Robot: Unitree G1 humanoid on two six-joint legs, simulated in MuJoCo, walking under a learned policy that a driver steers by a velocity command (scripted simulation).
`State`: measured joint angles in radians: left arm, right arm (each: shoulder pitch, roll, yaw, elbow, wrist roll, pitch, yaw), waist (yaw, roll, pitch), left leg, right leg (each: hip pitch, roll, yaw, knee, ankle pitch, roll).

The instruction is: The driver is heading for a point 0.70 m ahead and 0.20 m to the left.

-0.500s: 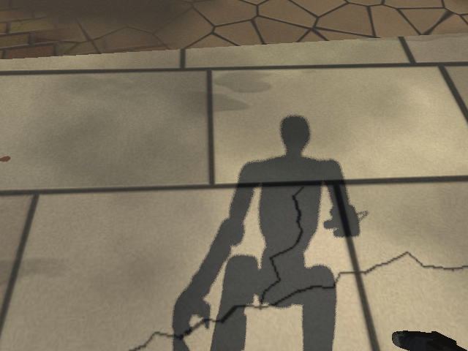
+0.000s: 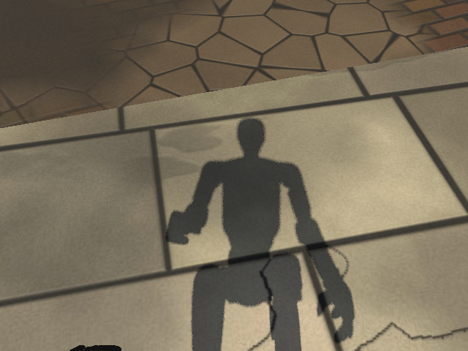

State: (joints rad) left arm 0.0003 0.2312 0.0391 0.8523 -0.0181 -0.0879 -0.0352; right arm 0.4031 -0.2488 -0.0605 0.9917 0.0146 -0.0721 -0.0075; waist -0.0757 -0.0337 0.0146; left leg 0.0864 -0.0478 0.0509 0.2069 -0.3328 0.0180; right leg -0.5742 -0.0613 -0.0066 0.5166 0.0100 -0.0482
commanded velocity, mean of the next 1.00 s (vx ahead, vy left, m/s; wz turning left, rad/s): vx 0.49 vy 0.00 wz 0.45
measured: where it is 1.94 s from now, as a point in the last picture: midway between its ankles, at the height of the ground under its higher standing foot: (172, 279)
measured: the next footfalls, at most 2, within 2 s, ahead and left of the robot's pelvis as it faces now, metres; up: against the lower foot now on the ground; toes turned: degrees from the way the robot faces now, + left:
right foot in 0.04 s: +0.21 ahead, -0.12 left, +0.00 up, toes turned -2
left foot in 0.62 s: +0.47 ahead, +0.15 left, +0.00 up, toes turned +21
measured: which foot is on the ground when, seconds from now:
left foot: down 0.00-0.04, up 0.06-0.60, down 0.62-1.00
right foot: up 0.00-0.02, down 0.04-0.62, up 0.64-1.00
